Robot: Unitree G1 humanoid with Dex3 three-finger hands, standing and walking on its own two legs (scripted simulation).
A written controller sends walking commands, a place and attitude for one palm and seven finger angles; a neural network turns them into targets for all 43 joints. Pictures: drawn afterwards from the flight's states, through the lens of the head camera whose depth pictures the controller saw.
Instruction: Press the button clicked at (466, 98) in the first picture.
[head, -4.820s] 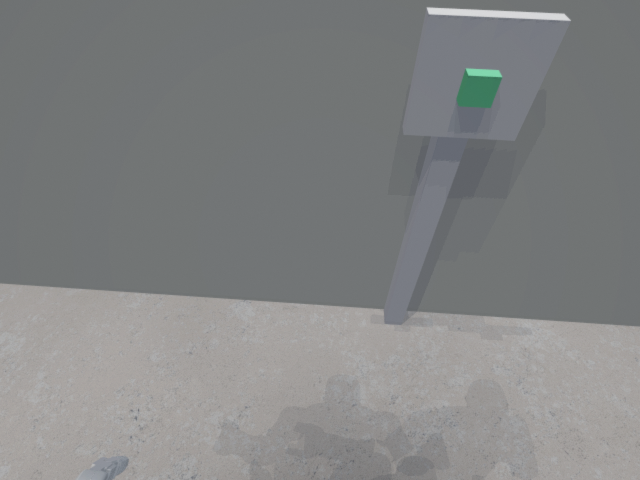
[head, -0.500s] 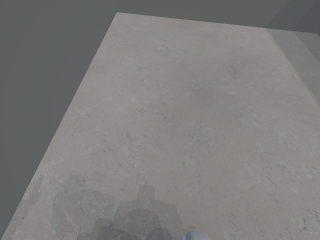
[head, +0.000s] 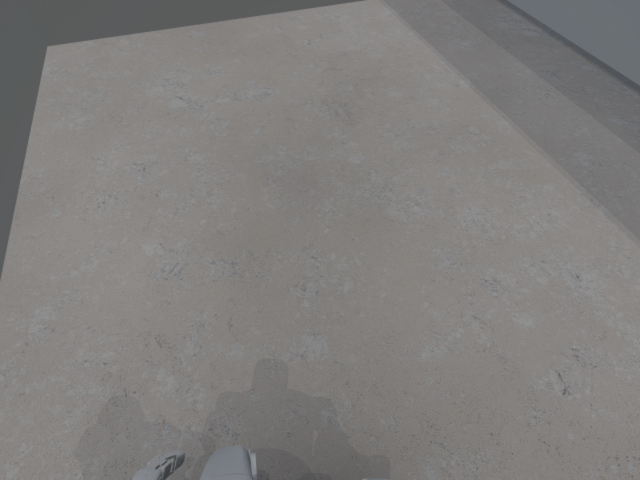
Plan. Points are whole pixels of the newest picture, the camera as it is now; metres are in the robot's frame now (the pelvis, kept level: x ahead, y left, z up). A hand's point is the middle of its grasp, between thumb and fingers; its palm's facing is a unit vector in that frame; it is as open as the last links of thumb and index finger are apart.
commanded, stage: turn to face it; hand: left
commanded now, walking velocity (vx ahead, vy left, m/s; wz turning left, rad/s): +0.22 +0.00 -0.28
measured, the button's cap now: out of the picture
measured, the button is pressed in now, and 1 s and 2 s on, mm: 0 0 0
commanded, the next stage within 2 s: none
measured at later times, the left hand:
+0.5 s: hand out of the picture +0.12 +0.24 -0.18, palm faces +0.20 -0.97 -0.15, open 7.4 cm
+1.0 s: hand (153, 459) +0.17 +0.24 -0.13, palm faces +0.41 -0.87 -0.28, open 7.4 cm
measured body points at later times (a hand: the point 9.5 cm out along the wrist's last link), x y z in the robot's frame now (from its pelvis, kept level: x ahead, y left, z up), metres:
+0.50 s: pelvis +0.12 +0.06 +0.00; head +0.15 +0.09 +0.45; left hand +0.11 +0.29 -0.16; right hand +0.23 -0.16 -0.13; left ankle +0.16 +0.13 -0.73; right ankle +0.10 -0.09 -0.66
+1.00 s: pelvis +0.14 +0.00 +0.01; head +0.17 -0.01 +0.45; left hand +0.15 +0.28 -0.11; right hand +0.28 -0.23 -0.15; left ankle +0.12 +0.12 -0.67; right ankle +0.15 -0.11 -0.73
